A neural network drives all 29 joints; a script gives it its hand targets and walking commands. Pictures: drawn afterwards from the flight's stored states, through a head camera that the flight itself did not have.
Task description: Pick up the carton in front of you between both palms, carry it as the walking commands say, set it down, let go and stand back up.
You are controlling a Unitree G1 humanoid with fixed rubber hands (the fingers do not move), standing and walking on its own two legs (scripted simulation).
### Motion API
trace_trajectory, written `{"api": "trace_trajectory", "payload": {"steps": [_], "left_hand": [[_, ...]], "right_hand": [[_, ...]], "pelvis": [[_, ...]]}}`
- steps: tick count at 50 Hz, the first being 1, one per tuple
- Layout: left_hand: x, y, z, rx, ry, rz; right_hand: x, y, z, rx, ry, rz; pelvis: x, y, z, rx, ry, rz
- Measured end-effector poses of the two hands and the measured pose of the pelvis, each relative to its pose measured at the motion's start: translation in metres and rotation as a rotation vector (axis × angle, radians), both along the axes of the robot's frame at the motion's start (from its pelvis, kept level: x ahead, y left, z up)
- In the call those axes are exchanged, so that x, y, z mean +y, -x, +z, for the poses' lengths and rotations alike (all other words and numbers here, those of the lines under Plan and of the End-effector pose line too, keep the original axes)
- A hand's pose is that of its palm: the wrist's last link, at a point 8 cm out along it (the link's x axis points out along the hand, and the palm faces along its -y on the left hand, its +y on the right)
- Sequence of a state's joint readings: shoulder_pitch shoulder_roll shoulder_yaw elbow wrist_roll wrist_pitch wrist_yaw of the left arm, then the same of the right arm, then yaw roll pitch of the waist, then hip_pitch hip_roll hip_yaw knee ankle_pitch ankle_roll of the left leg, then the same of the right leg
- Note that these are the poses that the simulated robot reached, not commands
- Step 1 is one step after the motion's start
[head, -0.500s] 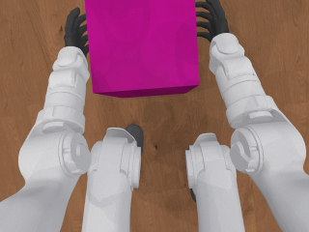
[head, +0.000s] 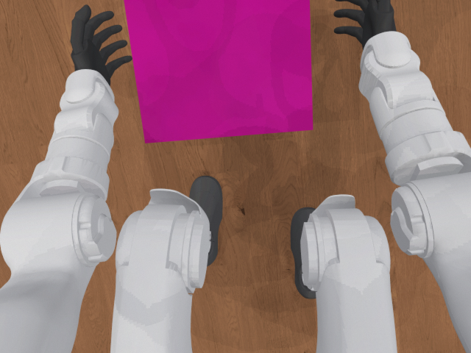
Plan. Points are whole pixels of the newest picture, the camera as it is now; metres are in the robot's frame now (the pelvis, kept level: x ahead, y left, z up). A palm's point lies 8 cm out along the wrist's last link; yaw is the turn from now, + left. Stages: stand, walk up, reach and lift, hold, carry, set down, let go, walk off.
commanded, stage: set down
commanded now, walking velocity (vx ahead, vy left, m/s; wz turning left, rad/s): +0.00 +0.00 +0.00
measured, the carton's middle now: (229, 68) +0.49 +0.07 -0.25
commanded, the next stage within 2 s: let go in 1.10 s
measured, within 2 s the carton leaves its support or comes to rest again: neither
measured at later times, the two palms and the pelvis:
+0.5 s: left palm (6, 33) +0.48 +0.26 -0.04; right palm out of the picture +0.55 -0.12 -0.03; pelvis +0.01 +0.01 +0.08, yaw +0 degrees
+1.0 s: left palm out of the picture +0.48 +0.27 +0.11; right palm out of the picture +0.55 -0.13 +0.11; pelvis +0.04 +0.01 +0.21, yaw +0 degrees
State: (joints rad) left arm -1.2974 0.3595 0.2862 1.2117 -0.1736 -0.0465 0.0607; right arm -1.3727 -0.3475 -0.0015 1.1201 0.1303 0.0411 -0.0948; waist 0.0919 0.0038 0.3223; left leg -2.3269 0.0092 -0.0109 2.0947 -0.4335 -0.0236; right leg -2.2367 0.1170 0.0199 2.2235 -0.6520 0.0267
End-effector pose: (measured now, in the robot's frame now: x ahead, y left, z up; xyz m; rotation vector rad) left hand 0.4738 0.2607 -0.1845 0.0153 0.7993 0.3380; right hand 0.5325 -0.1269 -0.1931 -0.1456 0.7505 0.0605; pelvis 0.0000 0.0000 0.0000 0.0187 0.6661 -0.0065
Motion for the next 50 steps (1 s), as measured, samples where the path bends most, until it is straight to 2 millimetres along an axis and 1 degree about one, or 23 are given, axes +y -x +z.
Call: {"api": "trace_trajectory", "payload": {"steps": [3,6,9,12,17,22,25,30,37,43,50], "left_hand": [[0.005,-0.005,0.002,-0.032,0.000,-0.002],[0.005,-0.013,0.010,-0.074,0.006,-0.007],[0.000,-0.017,0.025,-0.120,0.021,-0.013],[-0.005,-0.017,0.046,-0.156,0.029,-0.022],[-0.005,-0.010,0.089,-0.158,0.027,-0.018],[-0.002,-0.008,0.127,-0.150,0.022,-0.015],[-0.002,-0.009,0.146,-0.156,0.020,-0.018],[-0.002,-0.011,0.172,-0.168,0.017,-0.022],[0.003,-0.008,0.209,-0.170,0.014,-0.027],[0.007,-0.008,0.249,-0.172,0.016,-0.030],[0.008,-0.007,0.295,-0.174,0.018,-0.035]], "right_hand": [[-0.001,-0.005,0.003,-0.026,-0.010,-0.005],[0.003,-0.010,0.014,-0.064,-0.021,-0.007],[0.007,-0.014,0.031,-0.101,-0.022,-0.009],[0.010,-0.017,0.056,-0.128,-0.016,-0.013],[0.009,-0.017,0.103,-0.120,0.001,-0.029],[0.007,-0.019,0.141,-0.103,0.002,-0.041],[0.007,-0.020,0.158,-0.108,-0.002,-0.043],[0.004,-0.021,0.182,-0.123,-0.003,-0.042],[0.002,-0.019,0.217,-0.126,-0.002,-0.029],[0.002,-0.019,0.257,-0.123,-0.004,-0.015],[0.001,-0.021,0.304,-0.119,-0.005,-0.010]], "pelvis": [[0.002,-0.001,-0.001,0.004,0.003,-0.004],[0.004,-0.001,-0.001,0.008,0.008,-0.001],[0.005,-0.002,0.002,0.012,0.012,0.008],[0.005,-0.003,0.012,0.014,0.016,0.015],[0.006,-0.005,0.040,0.035,0.023,0.019],[0.007,-0.008,0.068,0.078,0.027,0.021],[0.007,-0.010,0.081,0.100,0.029,0.022],[0.008,-0.013,0.102,0.128,0.030,0.024],[0.008,-0.021,0.136,0.150,0.030,0.026],[0.009,-0.029,0.170,0.150,0.030,0.030],[0.011,-0.039,0.210,0.140,0.032,0.031]]}}
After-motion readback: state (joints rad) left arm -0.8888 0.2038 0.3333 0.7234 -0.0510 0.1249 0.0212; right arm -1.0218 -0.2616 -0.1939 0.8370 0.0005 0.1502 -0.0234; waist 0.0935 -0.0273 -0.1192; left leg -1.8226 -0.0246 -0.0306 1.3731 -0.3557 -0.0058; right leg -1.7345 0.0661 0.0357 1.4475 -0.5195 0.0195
